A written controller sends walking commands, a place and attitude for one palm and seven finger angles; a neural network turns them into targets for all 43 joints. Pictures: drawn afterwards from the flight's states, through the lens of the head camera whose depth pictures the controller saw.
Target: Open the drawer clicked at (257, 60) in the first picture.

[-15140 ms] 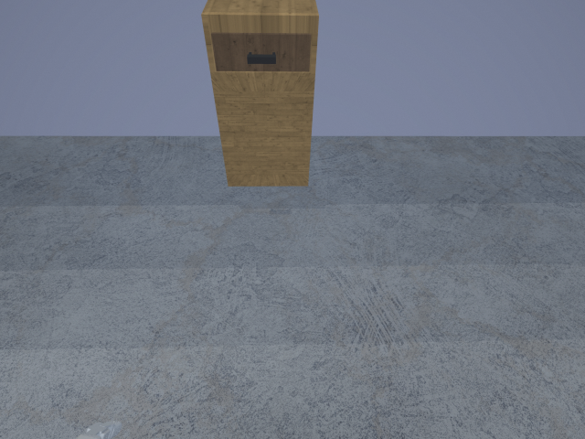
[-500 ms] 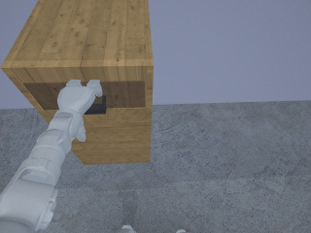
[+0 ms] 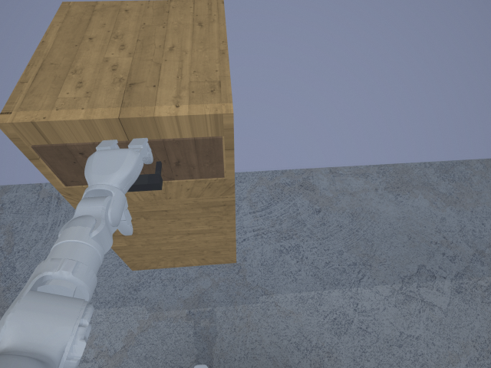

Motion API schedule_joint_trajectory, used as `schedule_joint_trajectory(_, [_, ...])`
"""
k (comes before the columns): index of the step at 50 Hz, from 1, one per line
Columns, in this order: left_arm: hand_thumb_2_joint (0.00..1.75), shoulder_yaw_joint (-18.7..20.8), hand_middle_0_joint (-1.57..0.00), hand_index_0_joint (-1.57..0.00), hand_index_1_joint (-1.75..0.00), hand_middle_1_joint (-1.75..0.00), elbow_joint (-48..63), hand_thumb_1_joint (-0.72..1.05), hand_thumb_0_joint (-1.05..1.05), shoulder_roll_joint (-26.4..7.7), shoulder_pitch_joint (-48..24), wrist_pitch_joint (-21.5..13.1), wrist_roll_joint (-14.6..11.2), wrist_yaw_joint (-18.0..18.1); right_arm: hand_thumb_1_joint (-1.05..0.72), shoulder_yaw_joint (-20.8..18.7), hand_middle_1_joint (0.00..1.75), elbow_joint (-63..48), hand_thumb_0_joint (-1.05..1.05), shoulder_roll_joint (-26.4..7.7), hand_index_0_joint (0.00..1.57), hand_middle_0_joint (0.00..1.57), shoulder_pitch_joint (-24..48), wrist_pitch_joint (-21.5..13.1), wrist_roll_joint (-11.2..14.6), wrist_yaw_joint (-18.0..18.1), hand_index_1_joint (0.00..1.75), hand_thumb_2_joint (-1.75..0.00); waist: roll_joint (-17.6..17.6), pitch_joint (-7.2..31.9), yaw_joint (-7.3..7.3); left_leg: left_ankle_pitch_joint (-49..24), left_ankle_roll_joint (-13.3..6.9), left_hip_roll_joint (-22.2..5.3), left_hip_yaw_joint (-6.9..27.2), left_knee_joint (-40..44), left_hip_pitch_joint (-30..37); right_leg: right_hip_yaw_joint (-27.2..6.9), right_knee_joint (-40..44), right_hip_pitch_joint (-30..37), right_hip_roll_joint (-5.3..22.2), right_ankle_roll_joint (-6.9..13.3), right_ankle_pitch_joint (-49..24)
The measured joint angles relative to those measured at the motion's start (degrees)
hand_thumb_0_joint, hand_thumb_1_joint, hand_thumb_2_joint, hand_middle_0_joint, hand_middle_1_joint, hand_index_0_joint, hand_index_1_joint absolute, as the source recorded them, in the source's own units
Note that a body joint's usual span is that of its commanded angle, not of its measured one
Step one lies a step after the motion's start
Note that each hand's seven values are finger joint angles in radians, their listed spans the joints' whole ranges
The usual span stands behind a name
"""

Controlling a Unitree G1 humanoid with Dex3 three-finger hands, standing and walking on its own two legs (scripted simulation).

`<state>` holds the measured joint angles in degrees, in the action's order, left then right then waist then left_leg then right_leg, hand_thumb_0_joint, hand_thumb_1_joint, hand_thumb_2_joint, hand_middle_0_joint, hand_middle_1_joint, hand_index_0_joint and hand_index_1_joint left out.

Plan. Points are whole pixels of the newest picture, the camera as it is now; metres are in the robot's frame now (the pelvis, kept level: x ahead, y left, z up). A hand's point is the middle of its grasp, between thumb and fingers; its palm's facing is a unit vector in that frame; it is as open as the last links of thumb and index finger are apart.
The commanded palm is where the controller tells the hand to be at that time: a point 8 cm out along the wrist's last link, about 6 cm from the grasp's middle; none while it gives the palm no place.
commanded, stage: move the hooked fingers above the handle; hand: left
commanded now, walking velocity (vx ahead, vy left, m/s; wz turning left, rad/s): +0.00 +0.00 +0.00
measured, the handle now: (136, 175) +0.50 +0.23 -0.05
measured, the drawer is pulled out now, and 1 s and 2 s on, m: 0.00 0.00 0.00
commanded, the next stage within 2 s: lift the fingers back up to retry in 0.82 s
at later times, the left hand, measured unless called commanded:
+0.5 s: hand (140, 190) +0.43 +0.19 +0.00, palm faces -0.12 -0.10 -0.99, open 13.8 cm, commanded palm +0.41 +0.21 +0.06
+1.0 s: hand (154, 176) +0.45 +0.16 +0.01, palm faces +0.02 -0.13 -0.99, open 13.8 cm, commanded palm +0.42 +0.21 +0.06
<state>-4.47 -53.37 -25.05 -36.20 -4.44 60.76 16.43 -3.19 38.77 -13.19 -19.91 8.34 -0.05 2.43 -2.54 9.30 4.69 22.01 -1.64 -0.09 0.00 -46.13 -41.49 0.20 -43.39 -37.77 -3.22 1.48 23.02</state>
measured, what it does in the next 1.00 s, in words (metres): stands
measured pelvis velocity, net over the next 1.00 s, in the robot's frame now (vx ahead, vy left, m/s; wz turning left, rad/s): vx -0.01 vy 0.01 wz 0.00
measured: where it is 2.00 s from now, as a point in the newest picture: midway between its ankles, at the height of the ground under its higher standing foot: outside the picture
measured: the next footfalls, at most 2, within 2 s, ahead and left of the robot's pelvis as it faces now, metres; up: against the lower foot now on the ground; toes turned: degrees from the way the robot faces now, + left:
none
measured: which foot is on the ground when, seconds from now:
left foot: down 0.00-1.00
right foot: down 0.00-1.00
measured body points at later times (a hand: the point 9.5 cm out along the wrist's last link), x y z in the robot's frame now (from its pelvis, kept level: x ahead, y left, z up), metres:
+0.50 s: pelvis +0.00 +0.00 +0.00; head +0.06 +0.00 +0.45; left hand +0.43 +0.19 +0.06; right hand +0.05 -0.26 -0.13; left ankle -0.01 +0.10 -0.70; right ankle -0.03 -0.11 -0.70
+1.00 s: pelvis -0.01 +0.01 -0.01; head +0.07 +0.02 +0.43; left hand +0.44 +0.17 +0.07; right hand +0.04 -0.27 -0.13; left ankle -0.01 +0.10 -0.70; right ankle -0.03 -0.11 -0.70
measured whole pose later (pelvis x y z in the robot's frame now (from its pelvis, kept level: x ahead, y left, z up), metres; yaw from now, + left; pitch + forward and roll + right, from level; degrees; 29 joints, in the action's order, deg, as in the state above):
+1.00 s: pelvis -0.01 +0.01 -0.01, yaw +0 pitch +19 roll -2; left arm -4.7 -49.5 -21.9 -39.1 -9.6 62.8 19.9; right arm -3.5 39.2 -14.0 -17.3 6.8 -1.4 2.7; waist -2.0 9.5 6.1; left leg 23.1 -2.1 0.4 0.0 -50.6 -46.0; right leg 0.4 -47.9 -42.2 -2.7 1.0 24.3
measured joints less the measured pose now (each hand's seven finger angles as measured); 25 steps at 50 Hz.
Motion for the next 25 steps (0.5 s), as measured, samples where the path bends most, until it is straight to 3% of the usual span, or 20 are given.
schedule_joint_trajectory(6, [0.3,2.0,-0.32,-0.32,-1.2,-1.2,0.2,-0.49,0.0,1.3,0.5,-1.9,2.4,5.2,-0.91,-0.6,0.3,-0.1,0.01,-0.9,0.21,0.2,1.9,-0.2,-0.6,-0.7,0.3,-0.9,0.2,0.2,0.04,0.8,-0.1,0.2,-0.1,-2.5,-2.9,0.0,-2.9,-3.1,0.2,-0.1,1.1])
schedule_joint_trajectory(12, [0.3,4.1,-0.33,-0.33,-1.2,-1.2,-1.1,-0.49,0.01,-0.2,-1.4,3.1,3.0,8.7,-0.91,-0.7,0.3,0.1,0.01,-0.7,0.21,0.2,3.2,0.0,-0.9,-1.2,0.3,-0.9,-0.1,0.2,0.12,1.1,-0.1,0.1,-0.2,-3.5,-4.7,0.0,-4.1,-5.0,0.1,-0.1,1.4])
schedule_joint_trajectory(16, [0.3,1.8,-0.32,-0.32,-1.2,-1.2,-1.4,-0.49,0.0,0.1,-1.9,7.0,0.2,5.7,-0.91,-0.9,0.3,0.8,0.01,-0.3,0.21,0.2,2.5,0.3,-0.5,-1.6,0.3,-0.9,-0.6,0.5,-0.47,0.8,0.0,0.1,0.0,-2.0,-2.6,0.0,-2.1,-2.7,0.1,-0.1,0.9])
schedule_joint_trajectory(19, [0.3,-0.8,-0.32,-0.32,-1.2,-1.2,0.1,-0.49,0.0,1.3,-0.5,7.6,-1.7,2.0,-0.91,-0.7,0.3,0.9,0.01,-0.1,0.21,0.2,1.6,0.8,-0.2,-1.5,0.3,-0.9,-0.7,0.8,-0.68,0.4,-0.1,0.2,0.0,-0.2,0.0,0.0,-0.2,0.1,0.1,-0.2,0.4])
schedule_joint_trajectory(22, [0.3,-2.1,-0.32,-0.32,-1.2,-1.2,1.5,-0.49,0.0,2.9,1.4,5.1,-1.7,-0.6,-0.91,-0.2,0.3,0.6,0.01,0.0,0.21,0.2,1.4,1.3,-0.1,-1.2,0.3,-0.9,-0.5,0.8,-0.49,0.2,-0.2,0.2,-0.2,0.9,2.1,-0.2,0.9,2.1,0.2,-0.2,0.2])
schedule_joint_trajectory(25, [0.3,-0.7,-0.32,-0.32,-1.2,-1.2,2.6,-0.49,0.0,3.9,3.0,1.0,-0.1,-0.4,-0.91,0.2,0.3,-0.3,0.01,0.2,0.21,0.2,1.9,1.4,-0.1,-0.7,0.3,-0.9,0.0,0.5,-0.07,0.2,-0.2,0.2,-0.5,0.9,2.5,-0.6,0.6,2.2,0.2,-0.2,0.2])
